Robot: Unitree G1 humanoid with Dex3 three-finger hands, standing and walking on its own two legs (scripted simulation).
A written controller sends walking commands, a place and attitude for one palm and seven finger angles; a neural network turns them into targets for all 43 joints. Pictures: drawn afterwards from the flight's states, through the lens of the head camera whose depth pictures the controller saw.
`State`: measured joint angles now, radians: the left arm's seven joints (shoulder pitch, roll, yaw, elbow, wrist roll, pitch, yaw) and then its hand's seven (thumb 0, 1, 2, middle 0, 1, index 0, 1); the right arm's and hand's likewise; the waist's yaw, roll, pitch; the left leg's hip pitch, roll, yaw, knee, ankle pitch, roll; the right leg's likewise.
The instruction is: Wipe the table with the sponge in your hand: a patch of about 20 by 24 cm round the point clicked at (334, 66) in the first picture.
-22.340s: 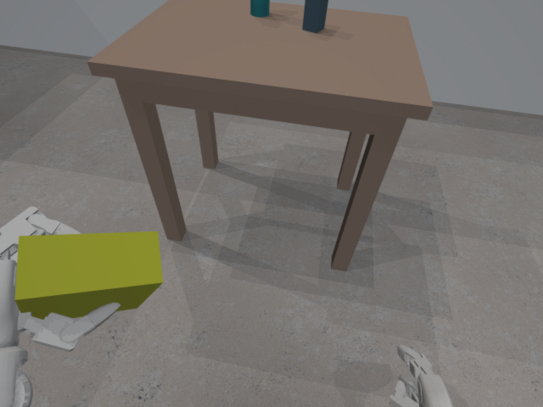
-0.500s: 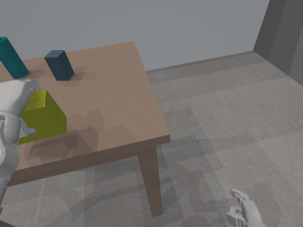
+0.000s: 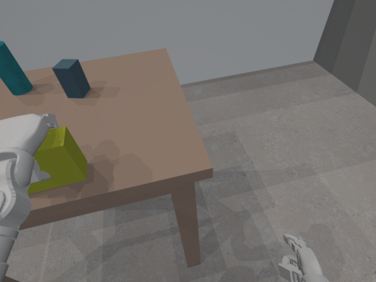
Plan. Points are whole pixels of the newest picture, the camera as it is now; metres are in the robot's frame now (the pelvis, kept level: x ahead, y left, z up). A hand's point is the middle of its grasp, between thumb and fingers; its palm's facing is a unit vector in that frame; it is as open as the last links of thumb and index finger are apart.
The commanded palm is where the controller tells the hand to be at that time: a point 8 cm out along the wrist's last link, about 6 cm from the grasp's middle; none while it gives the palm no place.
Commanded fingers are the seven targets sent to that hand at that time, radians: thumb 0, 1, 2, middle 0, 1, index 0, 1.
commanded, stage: lower the sponge onto the table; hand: left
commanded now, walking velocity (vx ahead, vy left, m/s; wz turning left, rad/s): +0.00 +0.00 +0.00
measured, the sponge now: (46, 167) +0.28 +0.36 +0.11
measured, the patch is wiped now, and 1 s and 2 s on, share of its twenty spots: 0.05 0.10 0.25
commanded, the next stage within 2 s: wipe forward along the first lane in 0.26 s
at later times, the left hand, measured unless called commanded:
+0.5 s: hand (39, 156) +0.28 +0.35 +0.15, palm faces +0.00 +0.01 -1.00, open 9.9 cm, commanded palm +0.26 +0.35 +0.20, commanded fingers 0.00 0.10 1.30 -1.20 -1.60 -1.20 -1.60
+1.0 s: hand (40, 139) +0.32 +0.38 +0.15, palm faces -0.08 +0.02 -1.00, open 9.9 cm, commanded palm +0.30 +0.38 +0.18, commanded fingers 0.00 0.10 1.30 -1.20 -1.60 -1.20 -1.60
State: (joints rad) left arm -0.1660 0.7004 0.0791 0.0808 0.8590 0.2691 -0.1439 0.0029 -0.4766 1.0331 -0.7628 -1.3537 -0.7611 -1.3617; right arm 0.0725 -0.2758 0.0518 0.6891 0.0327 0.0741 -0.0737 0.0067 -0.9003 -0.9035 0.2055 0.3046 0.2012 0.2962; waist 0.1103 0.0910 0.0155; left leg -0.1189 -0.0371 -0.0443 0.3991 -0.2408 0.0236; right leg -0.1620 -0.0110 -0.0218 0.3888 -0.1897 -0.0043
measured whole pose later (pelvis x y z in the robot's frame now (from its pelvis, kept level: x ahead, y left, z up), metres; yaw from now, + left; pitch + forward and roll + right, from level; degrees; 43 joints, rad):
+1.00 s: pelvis -0.01 -0.02 -0.01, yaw +0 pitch +2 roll +0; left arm -0.47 0.80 0.17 0.64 0.92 -0.04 -0.14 0.03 -0.51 1.07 -0.78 -1.31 -0.77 -1.35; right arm 0.20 -0.32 0.00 0.74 0.04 0.09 -0.12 0.01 -0.90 -0.90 0.21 0.30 0.20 0.30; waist 0.05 0.07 -0.01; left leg -0.26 -0.01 -0.06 0.50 -0.27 0.00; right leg -0.30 0.01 -0.04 0.48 -0.22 -0.03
